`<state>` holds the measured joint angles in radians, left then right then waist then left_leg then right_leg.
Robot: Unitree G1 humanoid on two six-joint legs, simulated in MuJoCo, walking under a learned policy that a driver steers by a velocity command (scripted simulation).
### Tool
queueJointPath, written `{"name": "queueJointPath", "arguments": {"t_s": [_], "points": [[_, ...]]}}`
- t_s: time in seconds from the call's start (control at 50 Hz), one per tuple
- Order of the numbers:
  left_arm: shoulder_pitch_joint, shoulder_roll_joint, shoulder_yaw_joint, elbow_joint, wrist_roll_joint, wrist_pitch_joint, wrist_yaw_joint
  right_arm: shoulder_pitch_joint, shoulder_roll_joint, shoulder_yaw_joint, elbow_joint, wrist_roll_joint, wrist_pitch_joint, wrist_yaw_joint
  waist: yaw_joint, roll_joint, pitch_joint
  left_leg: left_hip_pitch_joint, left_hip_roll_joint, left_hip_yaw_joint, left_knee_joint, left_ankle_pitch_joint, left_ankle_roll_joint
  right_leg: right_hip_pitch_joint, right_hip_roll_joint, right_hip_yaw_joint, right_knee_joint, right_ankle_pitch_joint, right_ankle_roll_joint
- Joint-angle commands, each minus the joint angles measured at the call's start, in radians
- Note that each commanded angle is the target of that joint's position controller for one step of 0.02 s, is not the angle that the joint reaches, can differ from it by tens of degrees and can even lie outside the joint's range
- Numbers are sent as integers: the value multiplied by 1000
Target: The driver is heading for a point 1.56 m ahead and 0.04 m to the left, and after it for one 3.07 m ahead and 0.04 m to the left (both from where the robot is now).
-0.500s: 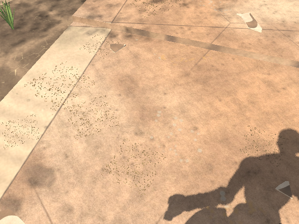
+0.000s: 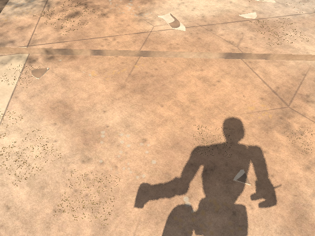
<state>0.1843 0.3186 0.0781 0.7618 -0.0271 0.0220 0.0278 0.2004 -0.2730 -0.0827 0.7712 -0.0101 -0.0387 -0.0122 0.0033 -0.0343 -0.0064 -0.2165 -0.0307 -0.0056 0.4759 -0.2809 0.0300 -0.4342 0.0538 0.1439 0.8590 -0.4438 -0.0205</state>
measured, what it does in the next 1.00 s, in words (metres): walks ahead: right foot, then left foot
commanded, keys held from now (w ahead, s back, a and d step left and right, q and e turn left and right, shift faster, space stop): w+e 0.26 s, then w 0.12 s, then w+q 0.62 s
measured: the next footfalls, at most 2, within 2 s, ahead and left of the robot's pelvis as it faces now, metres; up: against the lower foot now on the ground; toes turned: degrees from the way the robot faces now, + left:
right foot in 0.40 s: +0.25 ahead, -0.22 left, +0.00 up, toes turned -16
left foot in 0.96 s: +0.60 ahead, -0.07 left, +0.00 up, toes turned +2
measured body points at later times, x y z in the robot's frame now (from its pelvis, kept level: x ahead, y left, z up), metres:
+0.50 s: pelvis +0.18 -0.11 -0.01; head +0.22 -0.13 +0.44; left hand +0.42 +0.10 -0.10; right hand +0.13 -0.39 -0.14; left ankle +0.07 +0.09 -0.64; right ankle +0.22 -0.21 -0.74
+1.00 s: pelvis +0.46 -0.13 -0.02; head +0.51 -0.13 +0.42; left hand +0.51 +0.15 -0.15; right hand +0.66 -0.39 -0.11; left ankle +0.56 -0.07 -0.74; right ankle +0.25 -0.23 -0.66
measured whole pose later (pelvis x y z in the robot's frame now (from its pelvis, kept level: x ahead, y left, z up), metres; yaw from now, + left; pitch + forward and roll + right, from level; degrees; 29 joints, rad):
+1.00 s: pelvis +0.46 -0.13 -0.02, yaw +1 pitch +2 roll +0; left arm 0.31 0.28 0.06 0.84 0.00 -0.05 0.02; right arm 0.10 -0.28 -0.06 0.68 0.02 -0.05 0.05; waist 0.02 0.01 0.07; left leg -0.50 -0.06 0.06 0.64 -0.17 0.13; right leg -0.10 -0.02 -0.12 0.97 -0.47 0.01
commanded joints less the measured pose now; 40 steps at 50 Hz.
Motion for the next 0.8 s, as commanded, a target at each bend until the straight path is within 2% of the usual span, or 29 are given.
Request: {"name": "queueJointPath", "arguments": {"t_s": [0.02,0.04,0.08,0.14,0.22,0.28,0.32,0.34,0.36,0.38,0.4,0.42,0.44,0.46,0.48,0.5,0.52,0.54,0.56,0.62,0.66,0.72,0.8], "points": [[-23,148,43,-72,8,-31,-5,-48,-128,-27,-70,11,-40,-13,6,182,83,190,325,-401,-342,-319,127,-390,-88,21,227,75,19],[-34,126,39,-72,10,-35,-11,-32,-121,-24,-61,13,-43,-18,-10,172,95,190,306,-323,-349,-213,114,-398,-103,9,246,140,33],[-58,80,27,-82,2,-46,-24,27,-113,-20,-43,2,-54,-21,-37,146,81,197,279,-201,-355,-63,109,-393,-115,-21,263,233,48],[-104,50,17,-118,-1,-51,-37,89,-127,-23,-22,1,-57,-18,-70,137,79,230,281,-103,-362,43,125,-413,-129,-47,173,305,73],[-179,16,-3,-169,3,-54,-61,113,-166,-32,-9,10,-49,-13,-94,141,101,216,289,18,-361,149,125,-342,-146,-110,-26,373,73],[-221,4,-13,-201,1,-55,-79,148,-186,-39,10,27,-44,-5,-103,127,126,218,312,70,-353,174,119,-273,-142,-156,-138,338,32],[-224,8,-13,-214,1,-55,-85,169,-197,-42,29,39,-37,3,-87,126,131,236,336,81,-329,261,119,-207,-119,-181,-197,268,-11],[-199,23,-7,-215,3,-56,-86,165,-210,-44,34,43,-33,6,-60,138,113,243,343,95,-283,421,114,-138,-91,-201,-224,228,-38],[-130,51,9,-202,6,-56,-84,154,-224,-46,38,46,-29,7,-7,148,61,242,337,125,-179,652,101,-14,-51,-228,-257,218,-66],[28,93,36,-156,5,-55,-80,143,-220,-40,41,48,-25,4,83,128,-34,194,305,180,12,814,73,216,-5,-252,-321,287,-100],[193,154,67,-108,3,-48,-64,162,-188,-21,40,37,-31,1,157,96,-137,10,265,197,246,715,34,518,-27,-183,-301,308,-127],[275,279,85,-93,11,-50,-46,227,-53,28,-15,-3,-44,11,111,-190,-280,-407,124,184,671,-31,-40,883,-348,332,-355,168,-271],[297,219,62,-111,17,-61,-45,204,-97,22,14,31,-71,15,144,-145,-442,-468,42,-52,859,-308,-37,870,-481,656,-542,96,-351],[232,163,40,-100,28,-75,-53,105,-173,-4,-17,75,-78,18,145,-88,-271,-556,91,-85,901,-239,-21,750,-443,469,-560,137,-288],[178,129,30,-90,24,-82,-53,61,-160,1,-32,75,-80,16,109,-80,-153,-557,140,-69,852,-155,-3,598,-398,307,-564,181,-247],[112,89,17,-84,23,-88,-54,50,-150,0,-22,51,-75,11,68,-43,-78,-517,179,-65,784,-76,-3,464,-350,200,-591,222,-214],[64,56,8,-88,30,-98,-56,82,-147,-6,-8,43,-60,10,28,-77,-43,-451,202,-81,738,-8,-2,372,-311,113,-629,269,-191],[37,44,7,-86,35,-108,-56,120,-131,-5,11,45,-44,13,3,-89,-31,-399,204,-86,728,40,-6,317,-295,60,-669,290,-183],[29,41,9,-78,36,-121,-55,141,-109,-2,24,46,-29,13,-10,-75,-23,-383,199,-86,721,69,-12,292,-291,18,-695,344,-185],[37,47,15,-46,48,-141,-48,103,-84,-1,16,45,-7,7,-18,-29,39,-451,175,-122,638,165,-32,270,-278,-109,-732,473,-172],[51,49,14,-30,48,-143,-39,56,-78,1,-1,39,-12,10,-9,-25,64,-485,154,-127,515,272,-37,289,-263,-173,-745,508,-158],[62,69,17,-15,41,-141,-26,-35,-58,13,-28,32,-22,30,22,-8,91,-458,135,-62,318,408,-29,313,-255,-251,-773,526,-131],[139,95,26,27,27,-119,-15,-158,-36,30,-88,32,-25,59,71,19,132,-520,122,-6,175,389,4,473,-302,-300,-741,635,-119]]}}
